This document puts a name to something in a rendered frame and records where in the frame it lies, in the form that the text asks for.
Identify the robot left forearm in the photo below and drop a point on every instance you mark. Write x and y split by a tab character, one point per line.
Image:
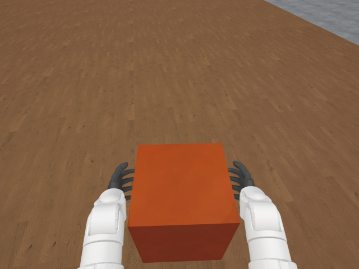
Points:
103	240

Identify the robot right forearm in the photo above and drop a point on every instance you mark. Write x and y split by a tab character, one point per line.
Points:
265	234

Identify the robot left hand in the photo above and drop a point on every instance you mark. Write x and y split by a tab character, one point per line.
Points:
118	182

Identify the robot right hand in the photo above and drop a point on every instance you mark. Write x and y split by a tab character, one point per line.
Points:
244	179

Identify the carton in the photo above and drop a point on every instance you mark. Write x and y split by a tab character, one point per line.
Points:
182	204

